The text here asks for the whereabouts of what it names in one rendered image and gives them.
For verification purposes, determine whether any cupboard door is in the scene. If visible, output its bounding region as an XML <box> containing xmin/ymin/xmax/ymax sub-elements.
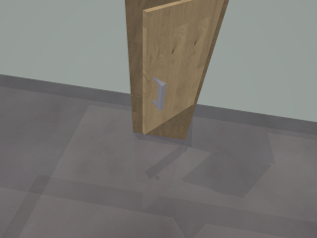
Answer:
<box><xmin>143</xmin><ymin>0</ymin><xmax>225</xmax><ymax>135</ymax></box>

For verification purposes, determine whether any handle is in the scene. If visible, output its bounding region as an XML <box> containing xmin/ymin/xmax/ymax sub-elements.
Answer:
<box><xmin>152</xmin><ymin>77</ymin><xmax>166</xmax><ymax>111</ymax></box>

